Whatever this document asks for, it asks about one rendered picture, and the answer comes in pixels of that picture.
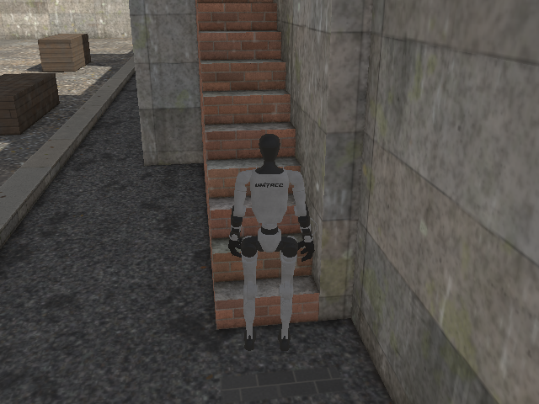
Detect stairs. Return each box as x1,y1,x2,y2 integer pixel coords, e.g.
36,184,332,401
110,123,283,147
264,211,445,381
195,0,320,330

